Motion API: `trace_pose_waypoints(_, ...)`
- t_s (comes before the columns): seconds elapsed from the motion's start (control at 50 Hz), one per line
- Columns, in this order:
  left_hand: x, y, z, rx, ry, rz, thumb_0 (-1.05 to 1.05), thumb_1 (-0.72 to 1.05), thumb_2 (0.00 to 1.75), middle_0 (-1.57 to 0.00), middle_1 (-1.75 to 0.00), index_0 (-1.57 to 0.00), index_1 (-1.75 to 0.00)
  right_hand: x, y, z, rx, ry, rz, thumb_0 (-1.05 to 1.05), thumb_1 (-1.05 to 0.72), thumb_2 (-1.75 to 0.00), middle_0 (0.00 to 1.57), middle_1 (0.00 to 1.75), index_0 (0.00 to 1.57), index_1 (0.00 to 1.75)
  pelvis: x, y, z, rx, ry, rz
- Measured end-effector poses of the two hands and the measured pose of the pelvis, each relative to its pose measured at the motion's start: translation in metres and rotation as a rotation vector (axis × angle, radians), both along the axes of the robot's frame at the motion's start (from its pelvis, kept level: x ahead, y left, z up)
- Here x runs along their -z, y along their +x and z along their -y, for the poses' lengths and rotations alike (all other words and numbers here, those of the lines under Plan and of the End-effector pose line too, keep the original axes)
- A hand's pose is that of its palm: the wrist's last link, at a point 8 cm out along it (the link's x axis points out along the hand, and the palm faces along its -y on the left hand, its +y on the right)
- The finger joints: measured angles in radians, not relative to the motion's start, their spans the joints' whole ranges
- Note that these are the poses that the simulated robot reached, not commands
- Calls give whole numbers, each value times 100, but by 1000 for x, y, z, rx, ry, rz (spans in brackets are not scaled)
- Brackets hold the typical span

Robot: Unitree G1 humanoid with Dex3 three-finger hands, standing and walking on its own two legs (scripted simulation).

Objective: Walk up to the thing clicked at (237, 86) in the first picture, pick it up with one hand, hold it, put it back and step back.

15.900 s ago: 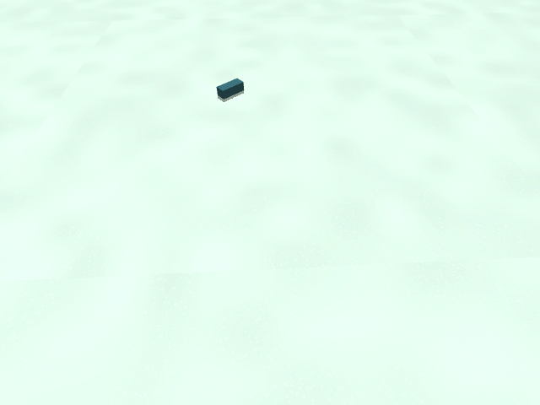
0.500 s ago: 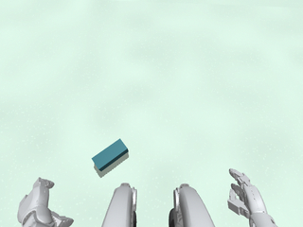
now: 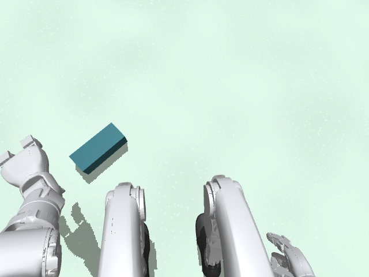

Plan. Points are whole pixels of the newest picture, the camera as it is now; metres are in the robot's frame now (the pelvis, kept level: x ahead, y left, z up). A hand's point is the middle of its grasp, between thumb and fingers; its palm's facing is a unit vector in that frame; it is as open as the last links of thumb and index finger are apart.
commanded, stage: rise first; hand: left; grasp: from above
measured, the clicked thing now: (99, 148) +0.48 +0.27 -0.40
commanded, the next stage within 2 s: none
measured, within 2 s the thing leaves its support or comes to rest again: neither
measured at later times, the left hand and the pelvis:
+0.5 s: hand (62, 157) +0.41 +0.32 -0.23, palm faces -0.28 -0.30 -0.91, open 12.7 cm; pelvis +0.00 +0.01 -0.07, yaw -1 degrees
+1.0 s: hand (69, 152) +0.44 +0.32 -0.27, palm faces -0.26 -0.33 -0.91, open 12.4 cm; pelvis +0.00 +0.01 -0.11, yaw -3 degrees
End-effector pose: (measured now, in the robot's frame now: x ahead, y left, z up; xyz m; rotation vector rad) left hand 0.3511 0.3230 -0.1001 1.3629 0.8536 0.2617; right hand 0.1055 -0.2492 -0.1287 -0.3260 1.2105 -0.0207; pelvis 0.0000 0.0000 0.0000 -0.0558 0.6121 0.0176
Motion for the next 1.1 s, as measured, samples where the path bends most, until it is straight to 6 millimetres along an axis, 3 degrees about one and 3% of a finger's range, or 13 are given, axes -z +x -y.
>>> trace_pose_waypoints(0.16, 35, 20, -3, -44, -20, 13, 0, -38, 89, -25, -89, -25, -90, 24, -31, -3, 7, 5, -52, 1, -89, -90, 20, 30, 20, 30, 31, -3, -8, 3, -15, -7)
trace_pose_waypoints(0.44, 69, 60, 2, -80, -47, -5, 0, -33, 85, -30, -87, -29, -87, 47, -52, 3, -4, 25, -107, 0, -89, -90, 20, 30, 20, 30, 64, 1, -11, 1, -24, -13)
trace_pose_waypoints(0.76, 102, 72, 2, -117, -44, -4, 0, -28, 77, -33, -87, -34, -86, 75, -69, 8, -35, 73, -168, 0, -90, -90, 19, 30, 20, 30, 93, 1, -6, 11, -17, 1)
trace_pose_waypoints(1.1, 123, 89, 0, -120, -63, 4, 0, -28, 77, -34, -85, -35, -84, 79, -90, 7, -49, 85, -212, 0, -91, -90, 19, 30, 20, 30, 110, 1, -8, 25, -43, 26)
